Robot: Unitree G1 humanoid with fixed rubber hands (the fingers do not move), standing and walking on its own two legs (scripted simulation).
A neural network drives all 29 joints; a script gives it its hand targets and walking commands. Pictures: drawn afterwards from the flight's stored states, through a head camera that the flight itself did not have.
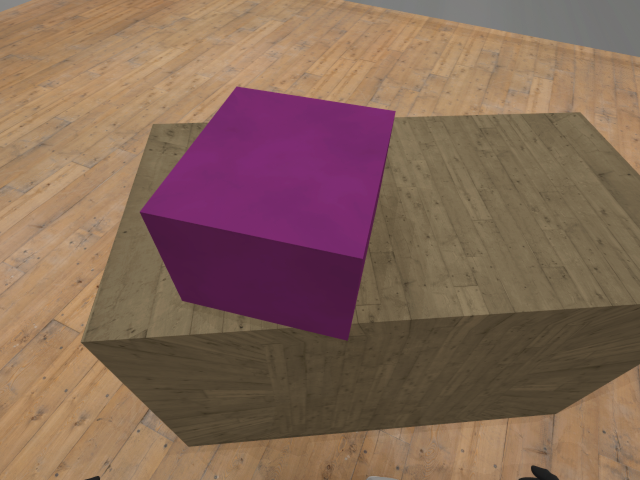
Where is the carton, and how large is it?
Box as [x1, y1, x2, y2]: [140, 87, 395, 340]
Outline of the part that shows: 236,87 141,209 140,213 182,300 347,340 375,212 395,111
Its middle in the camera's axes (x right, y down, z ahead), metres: -0.05 -0.06 +0.62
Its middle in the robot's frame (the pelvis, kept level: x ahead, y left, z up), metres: +0.52 +0.05 +0.03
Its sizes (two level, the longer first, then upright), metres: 0.311 0.274 0.206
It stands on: a pedestal, 0.68 m high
